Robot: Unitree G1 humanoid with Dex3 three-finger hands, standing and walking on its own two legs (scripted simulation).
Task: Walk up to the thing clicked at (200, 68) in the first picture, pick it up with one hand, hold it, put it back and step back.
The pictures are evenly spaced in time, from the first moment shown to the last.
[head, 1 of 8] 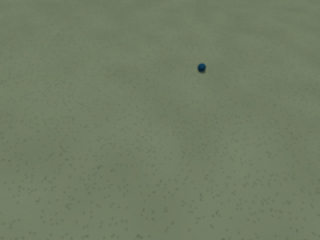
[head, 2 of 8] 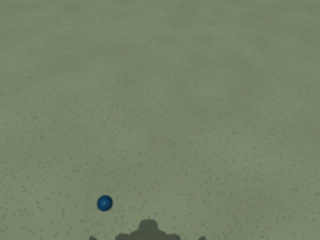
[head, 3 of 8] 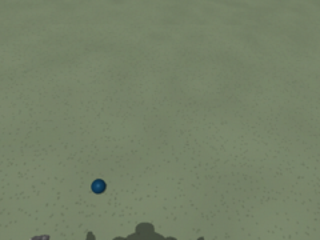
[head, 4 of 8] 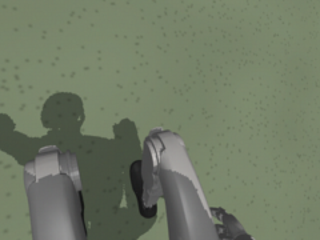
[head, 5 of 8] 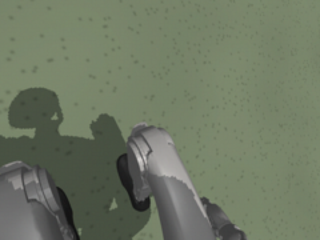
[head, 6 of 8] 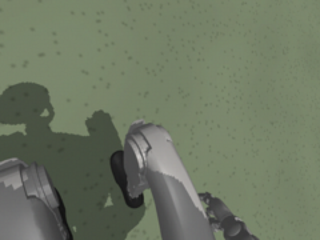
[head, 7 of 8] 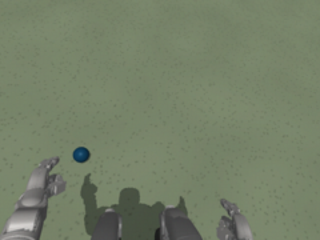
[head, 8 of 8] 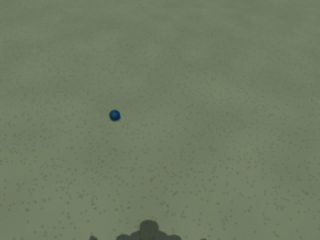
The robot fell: no
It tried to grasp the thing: no
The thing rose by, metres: 0.00
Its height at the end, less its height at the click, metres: +0.00
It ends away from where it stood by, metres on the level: 0.00
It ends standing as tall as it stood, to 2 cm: yes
